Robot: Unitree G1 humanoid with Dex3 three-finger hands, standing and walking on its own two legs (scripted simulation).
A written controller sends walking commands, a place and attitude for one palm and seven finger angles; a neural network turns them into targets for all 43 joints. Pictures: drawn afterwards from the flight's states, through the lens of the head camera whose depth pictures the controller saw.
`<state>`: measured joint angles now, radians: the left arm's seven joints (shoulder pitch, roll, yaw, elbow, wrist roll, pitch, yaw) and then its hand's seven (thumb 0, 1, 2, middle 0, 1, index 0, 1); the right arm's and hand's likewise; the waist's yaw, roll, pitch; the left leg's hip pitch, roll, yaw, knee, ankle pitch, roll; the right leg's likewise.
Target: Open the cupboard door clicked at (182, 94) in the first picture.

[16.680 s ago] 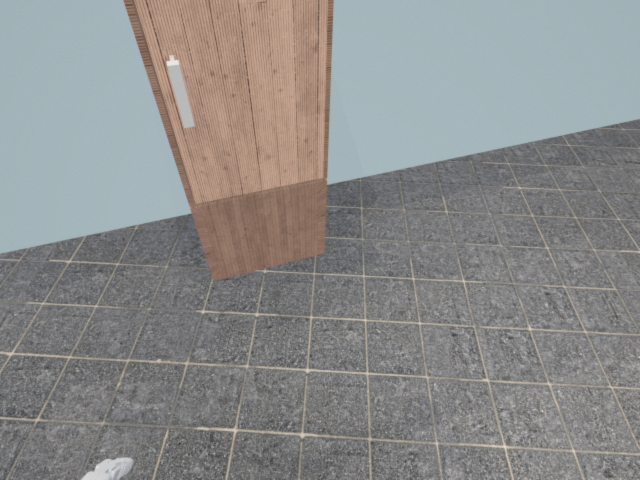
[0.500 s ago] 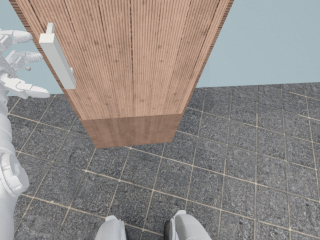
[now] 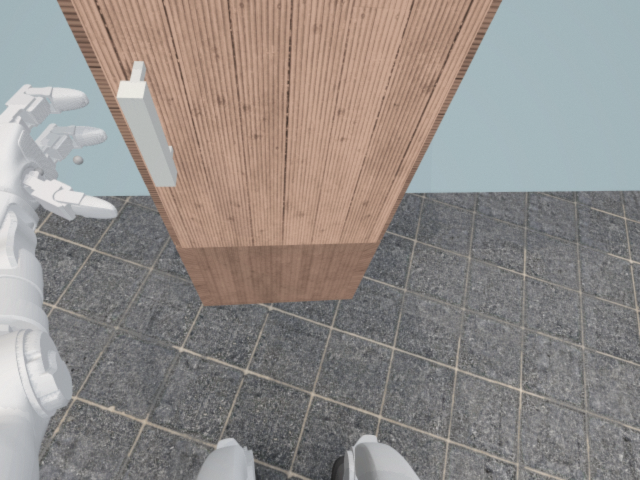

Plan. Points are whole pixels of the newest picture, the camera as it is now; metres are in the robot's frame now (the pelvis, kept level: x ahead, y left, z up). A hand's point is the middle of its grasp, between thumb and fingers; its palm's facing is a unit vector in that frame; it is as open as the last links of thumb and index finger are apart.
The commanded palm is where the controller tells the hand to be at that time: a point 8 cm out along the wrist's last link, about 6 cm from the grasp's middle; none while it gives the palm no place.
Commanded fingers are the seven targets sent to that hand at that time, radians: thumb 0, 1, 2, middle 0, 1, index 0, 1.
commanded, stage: move the hooked fingers beside the handle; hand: left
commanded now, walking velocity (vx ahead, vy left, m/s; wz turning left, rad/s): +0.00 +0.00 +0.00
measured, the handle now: (153, 128) +0.53 +0.19 +0.08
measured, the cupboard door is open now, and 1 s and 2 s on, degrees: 0 0 0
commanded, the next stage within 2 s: slide the fingers in behind the handle in 0.26 s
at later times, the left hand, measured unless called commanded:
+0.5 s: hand (92, 156) +0.48 +0.25 +0.08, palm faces +0.00 -1.00 +0.00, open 14.0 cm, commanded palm +0.46 +0.30 +0.08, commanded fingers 0.00 -0.50 0.30 -0.30 -1.20 -0.30 -1.20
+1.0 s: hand (117, 158) +0.48 +0.22 +0.08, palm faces +0.04 -1.00 +0.00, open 13.9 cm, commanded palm +0.46 +0.26 +0.08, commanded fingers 0.00 -0.50 0.30 -0.30 -1.20 -0.30 -1.20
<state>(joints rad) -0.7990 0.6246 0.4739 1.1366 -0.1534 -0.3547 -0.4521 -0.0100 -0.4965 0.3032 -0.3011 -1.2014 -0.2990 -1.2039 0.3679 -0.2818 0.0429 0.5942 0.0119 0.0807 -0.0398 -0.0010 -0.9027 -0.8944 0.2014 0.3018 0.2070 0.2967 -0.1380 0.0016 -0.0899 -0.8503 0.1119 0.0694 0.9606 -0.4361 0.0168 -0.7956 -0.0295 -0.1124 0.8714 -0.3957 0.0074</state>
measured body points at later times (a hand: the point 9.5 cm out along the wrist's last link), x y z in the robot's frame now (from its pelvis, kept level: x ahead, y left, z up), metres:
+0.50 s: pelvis -0.01 +0.00 -0.01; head +0.12 +0.03 +0.43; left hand +0.47 +0.31 +0.08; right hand -0.01 -0.27 -0.11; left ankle +0.01 +0.11 -0.68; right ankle +0.01 -0.13 -0.68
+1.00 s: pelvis -0.01 +0.00 +0.00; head +0.11 +0.02 +0.43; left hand +0.47 +0.28 +0.08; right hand +0.02 -0.27 -0.11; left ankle +0.01 +0.11 -0.68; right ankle +0.01 -0.13 -0.68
